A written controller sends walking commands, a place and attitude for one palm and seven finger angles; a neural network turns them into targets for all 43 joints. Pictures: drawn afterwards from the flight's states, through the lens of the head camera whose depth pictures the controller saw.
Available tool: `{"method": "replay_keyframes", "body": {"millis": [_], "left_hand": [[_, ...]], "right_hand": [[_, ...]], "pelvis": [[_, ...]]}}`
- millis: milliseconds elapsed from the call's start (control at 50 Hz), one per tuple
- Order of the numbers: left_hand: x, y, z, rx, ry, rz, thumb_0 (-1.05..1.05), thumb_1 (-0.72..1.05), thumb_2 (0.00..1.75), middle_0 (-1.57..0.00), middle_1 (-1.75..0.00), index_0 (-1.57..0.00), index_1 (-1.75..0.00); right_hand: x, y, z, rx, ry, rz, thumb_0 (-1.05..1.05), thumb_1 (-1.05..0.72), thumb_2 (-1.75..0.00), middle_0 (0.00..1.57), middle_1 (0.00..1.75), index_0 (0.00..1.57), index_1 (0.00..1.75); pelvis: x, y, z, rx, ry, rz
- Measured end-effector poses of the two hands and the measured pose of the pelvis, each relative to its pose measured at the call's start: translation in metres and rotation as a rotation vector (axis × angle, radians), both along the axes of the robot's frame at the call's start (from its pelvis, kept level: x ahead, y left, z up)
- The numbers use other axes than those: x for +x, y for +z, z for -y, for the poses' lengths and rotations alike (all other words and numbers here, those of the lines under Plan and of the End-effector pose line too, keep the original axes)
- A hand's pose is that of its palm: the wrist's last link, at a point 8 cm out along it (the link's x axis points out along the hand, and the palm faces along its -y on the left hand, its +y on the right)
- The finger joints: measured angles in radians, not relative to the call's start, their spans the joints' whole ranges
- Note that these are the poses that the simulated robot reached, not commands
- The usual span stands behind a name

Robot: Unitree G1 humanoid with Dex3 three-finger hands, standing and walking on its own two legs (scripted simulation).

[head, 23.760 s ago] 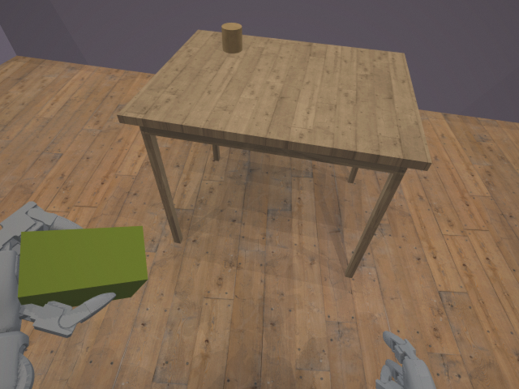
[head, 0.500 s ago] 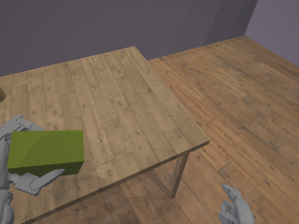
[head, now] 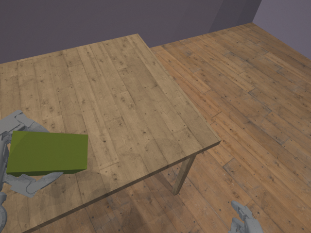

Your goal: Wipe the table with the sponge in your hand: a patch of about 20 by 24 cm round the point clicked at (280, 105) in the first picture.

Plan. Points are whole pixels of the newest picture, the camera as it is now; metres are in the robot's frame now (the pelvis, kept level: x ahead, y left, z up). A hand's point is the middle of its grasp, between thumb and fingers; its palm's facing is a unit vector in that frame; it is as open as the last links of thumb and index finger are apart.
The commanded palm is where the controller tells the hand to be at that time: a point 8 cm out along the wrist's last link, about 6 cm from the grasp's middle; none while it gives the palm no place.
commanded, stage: come to a stop and stand still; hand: left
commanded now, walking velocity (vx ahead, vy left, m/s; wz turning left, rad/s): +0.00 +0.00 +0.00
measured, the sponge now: (59, 155) +0.24 +0.21 +0.13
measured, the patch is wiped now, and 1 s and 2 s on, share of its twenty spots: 0.00 0.00 0.00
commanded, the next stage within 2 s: look again from close up in 0.78 s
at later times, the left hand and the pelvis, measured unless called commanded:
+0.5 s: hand out of the picture +0.21 +0.32 +0.17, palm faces +0.39 -0.84 -0.37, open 10.0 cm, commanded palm +0.15 +0.35 +0.18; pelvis +0.00 +0.07 +0.00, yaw +1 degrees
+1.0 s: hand out of the picture +0.21 +0.32 +0.16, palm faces +0.37 -0.83 -0.42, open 10.0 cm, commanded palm +0.15 +0.35 +0.18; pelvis -0.01 +0.06 +0.00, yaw +1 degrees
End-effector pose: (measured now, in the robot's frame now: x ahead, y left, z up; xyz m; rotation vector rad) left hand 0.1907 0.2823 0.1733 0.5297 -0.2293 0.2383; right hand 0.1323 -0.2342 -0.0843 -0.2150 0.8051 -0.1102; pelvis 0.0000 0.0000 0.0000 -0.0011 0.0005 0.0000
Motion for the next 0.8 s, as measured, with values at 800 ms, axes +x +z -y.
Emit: {"method": "replay_keyframes", "body": {"millis": [800], "left_hand": [[-0.014,0.004,-0.085,-0.017,0.057,0.033,-0.01,-0.5,1.04,-0.73,-1.35,-0.75,-1.35]], "right_hand": [[0.022,0.01,-0.103,0.017,0.089,0.046,0.01,-0.9,-0.9,0.2,0.3,0.21,0.3]], "pelvis": [[-0.003,0.003,-0.077,-0.006,0.027,-0.003]]}}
